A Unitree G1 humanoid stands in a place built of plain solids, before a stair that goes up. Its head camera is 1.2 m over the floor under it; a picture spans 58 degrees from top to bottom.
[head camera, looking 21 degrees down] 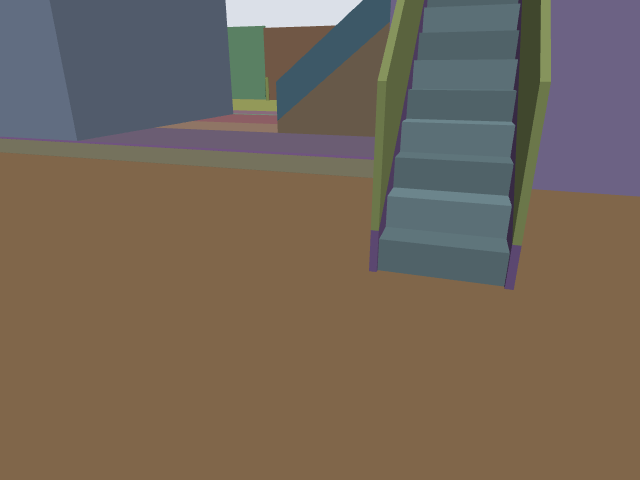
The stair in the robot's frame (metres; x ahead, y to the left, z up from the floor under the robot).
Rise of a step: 0.22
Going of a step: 0.25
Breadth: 0.78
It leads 18 degrees to the right of straight ahead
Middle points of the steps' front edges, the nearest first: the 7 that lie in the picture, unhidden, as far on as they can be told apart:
2.46 -0.74 0.22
2.69 -0.82 0.44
2.93 -0.90 0.65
3.17 -0.97 0.87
3.41 -1.05 1.09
3.65 -1.12 1.30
3.88 -1.20 1.52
